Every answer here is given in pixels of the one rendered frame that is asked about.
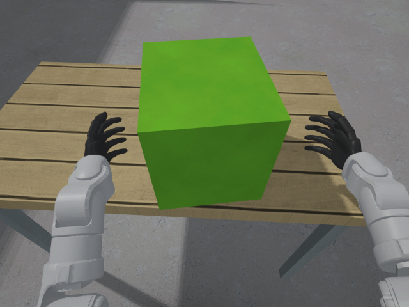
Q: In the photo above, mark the robot right upper arm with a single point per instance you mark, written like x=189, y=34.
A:
x=394, y=292

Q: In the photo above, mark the right robot hand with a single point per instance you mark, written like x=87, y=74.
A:
x=342, y=143

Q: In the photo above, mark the carton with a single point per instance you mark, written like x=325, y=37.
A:
x=211, y=122

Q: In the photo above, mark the right robot forearm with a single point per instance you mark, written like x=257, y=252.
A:
x=384, y=203

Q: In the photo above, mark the robot left upper arm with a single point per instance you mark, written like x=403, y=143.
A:
x=78, y=300

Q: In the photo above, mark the left robot hand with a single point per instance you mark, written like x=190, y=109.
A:
x=96, y=138

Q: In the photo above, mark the left robot forearm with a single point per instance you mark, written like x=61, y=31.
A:
x=75, y=253

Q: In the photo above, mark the table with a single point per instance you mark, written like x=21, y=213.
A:
x=44, y=127

